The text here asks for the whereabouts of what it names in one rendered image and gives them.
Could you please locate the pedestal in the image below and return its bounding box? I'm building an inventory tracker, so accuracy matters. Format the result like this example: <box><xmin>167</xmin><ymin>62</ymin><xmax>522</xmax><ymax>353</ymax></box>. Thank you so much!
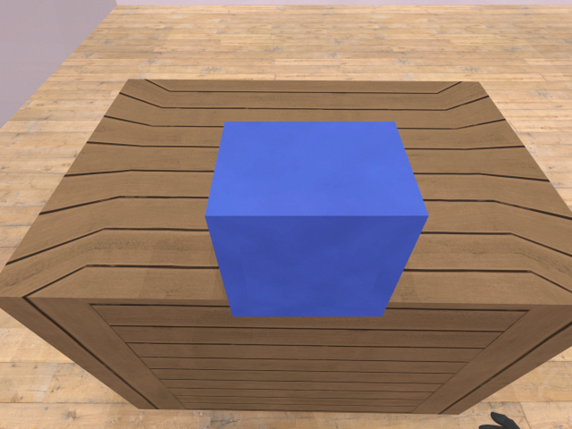
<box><xmin>0</xmin><ymin>79</ymin><xmax>572</xmax><ymax>415</ymax></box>

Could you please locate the carton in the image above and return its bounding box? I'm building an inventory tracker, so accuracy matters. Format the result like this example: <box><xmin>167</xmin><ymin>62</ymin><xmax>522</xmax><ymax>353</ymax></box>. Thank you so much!
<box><xmin>205</xmin><ymin>122</ymin><xmax>429</xmax><ymax>316</ymax></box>

